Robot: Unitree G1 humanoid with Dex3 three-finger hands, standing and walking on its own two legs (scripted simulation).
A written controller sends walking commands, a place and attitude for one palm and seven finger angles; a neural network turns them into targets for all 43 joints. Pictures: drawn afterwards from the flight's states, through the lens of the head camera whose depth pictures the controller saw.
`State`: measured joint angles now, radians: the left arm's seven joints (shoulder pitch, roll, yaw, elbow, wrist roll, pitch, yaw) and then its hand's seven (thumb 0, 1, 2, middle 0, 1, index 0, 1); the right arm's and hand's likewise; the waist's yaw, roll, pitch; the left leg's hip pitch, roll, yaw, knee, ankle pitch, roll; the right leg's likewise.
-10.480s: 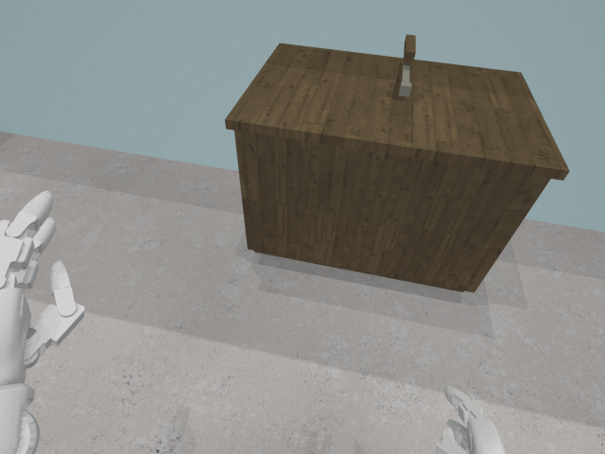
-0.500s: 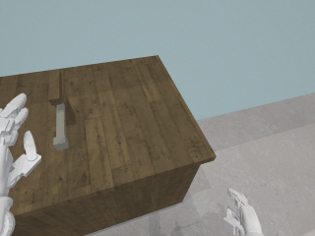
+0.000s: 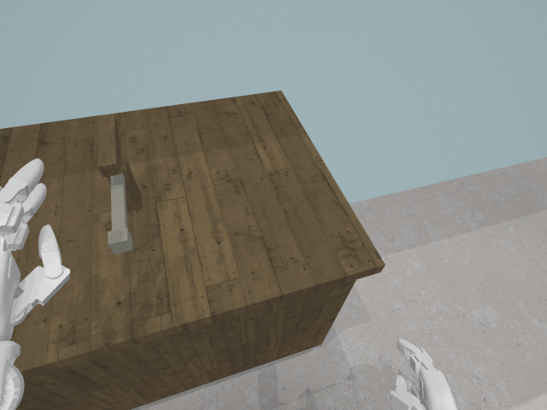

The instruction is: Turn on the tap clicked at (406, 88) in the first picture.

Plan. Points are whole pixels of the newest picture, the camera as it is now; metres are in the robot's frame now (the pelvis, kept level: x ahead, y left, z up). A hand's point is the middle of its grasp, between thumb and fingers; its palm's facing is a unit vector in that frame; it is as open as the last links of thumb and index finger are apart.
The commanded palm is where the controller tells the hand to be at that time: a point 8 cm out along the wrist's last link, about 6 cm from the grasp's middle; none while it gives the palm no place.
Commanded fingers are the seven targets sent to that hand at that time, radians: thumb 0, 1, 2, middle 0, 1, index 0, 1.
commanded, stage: look again from close up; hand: left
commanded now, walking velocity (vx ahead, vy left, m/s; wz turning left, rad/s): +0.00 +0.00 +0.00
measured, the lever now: (120, 241) +0.34 +0.27 +0.03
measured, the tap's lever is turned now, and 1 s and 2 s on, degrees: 0 0 0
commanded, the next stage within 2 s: come to a stop and stand still in 0.40 s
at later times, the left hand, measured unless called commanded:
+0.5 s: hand (80, 275) +0.22 +0.24 +0.14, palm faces +0.27 -0.85 -0.45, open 7.4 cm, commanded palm +0.16 +0.27 +0.17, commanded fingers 0.00 0.90 0.90 -0.20 -0.30 -0.20 -0.30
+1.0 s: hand out of the picture +0.23 +0.29 +0.21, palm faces +0.48 -0.76 -0.44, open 7.4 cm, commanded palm +0.15 +0.29 +0.17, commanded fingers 0.00 0.90 0.90 -0.20 -0.30 -0.20 -0.30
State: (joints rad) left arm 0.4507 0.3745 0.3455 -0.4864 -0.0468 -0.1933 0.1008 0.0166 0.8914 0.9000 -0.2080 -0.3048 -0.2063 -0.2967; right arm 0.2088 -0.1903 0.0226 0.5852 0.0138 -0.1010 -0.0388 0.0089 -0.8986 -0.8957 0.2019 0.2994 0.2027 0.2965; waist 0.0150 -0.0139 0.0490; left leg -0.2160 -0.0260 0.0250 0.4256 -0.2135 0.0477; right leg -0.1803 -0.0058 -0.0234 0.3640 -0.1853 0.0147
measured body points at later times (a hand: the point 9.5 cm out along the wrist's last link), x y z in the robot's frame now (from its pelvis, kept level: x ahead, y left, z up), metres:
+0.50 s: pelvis -0.01 -0.01 +0.00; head +0.04 +0.01 +0.44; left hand +0.20 +0.28 +0.16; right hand +0.15 -0.24 -0.09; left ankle +0.01 +0.08 -0.74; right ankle +0.00 -0.13 -0.74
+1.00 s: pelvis -0.01 +0.01 -0.01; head +0.04 +0.04 +0.44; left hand +0.20 +0.33 +0.23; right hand +0.18 -0.20 -0.08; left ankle +0.01 +0.08 -0.74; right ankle -0.01 -0.13 -0.74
